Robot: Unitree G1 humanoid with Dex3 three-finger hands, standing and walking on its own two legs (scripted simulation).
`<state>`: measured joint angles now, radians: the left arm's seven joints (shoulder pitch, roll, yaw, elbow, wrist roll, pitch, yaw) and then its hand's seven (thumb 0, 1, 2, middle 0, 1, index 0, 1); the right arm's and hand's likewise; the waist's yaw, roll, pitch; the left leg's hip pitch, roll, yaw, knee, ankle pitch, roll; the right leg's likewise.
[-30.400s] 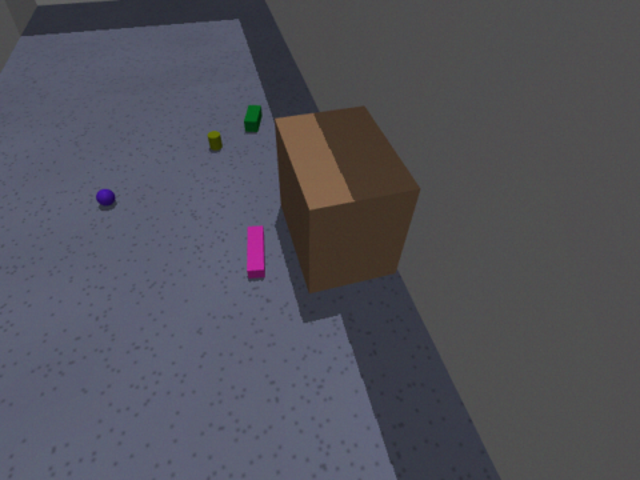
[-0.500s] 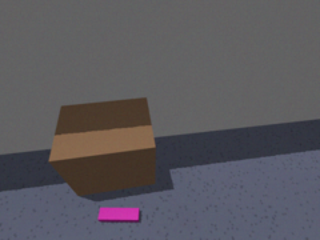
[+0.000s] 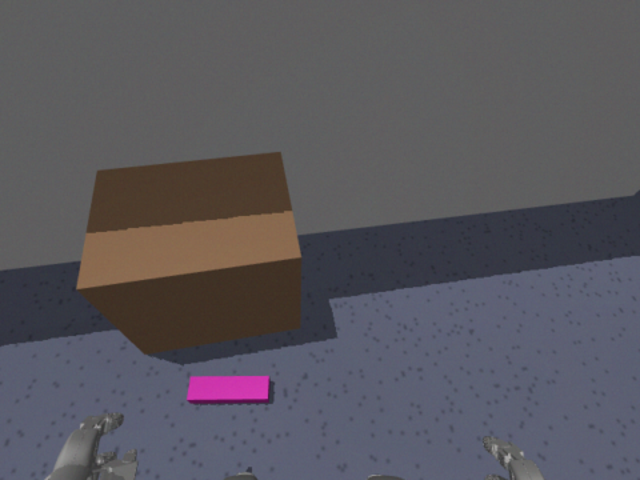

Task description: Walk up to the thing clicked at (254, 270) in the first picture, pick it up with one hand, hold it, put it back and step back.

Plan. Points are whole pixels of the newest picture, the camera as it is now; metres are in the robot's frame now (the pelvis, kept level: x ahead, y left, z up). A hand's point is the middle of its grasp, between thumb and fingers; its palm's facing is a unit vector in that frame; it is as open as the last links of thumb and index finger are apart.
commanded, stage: rise first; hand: left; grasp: from above
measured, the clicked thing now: (229, 389) +0.39 +0.22 -0.74
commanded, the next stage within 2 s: none
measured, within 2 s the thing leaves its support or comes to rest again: neither
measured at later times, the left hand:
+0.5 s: hand out of the picture +0.14 +0.26 -0.22, palm faces -0.15 -0.88 -0.45, open 14.1 cm
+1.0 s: hand (156, 461) +0.18 +0.28 -0.36, palm faces -0.42 -0.62 -0.66, open 14.2 cm
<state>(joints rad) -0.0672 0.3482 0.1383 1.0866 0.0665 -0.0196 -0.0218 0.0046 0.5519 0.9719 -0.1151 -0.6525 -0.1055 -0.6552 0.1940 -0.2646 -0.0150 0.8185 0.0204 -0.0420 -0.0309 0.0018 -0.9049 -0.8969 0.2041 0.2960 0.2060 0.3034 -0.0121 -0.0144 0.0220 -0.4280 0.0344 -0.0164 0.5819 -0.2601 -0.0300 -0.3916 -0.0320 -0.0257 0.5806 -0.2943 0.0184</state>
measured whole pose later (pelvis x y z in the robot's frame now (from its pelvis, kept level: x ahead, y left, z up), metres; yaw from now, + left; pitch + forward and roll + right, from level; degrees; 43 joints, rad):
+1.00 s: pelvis -0.04 +0.01 -0.22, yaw -2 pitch +31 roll -2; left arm 0.00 0.42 0.12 0.60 0.56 -0.05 0.07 -0.01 -0.56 0.99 -0.08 -1.06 -0.07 -1.07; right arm 0.07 -0.28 -0.05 0.58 -0.02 -0.19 0.04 0.00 -0.89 -0.89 0.21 0.30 0.21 0.30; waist -0.01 0.00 -0.19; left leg -1.60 0.03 -0.06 1.71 -0.66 -0.03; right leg -1.55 -0.02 -0.01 1.70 -0.70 0.03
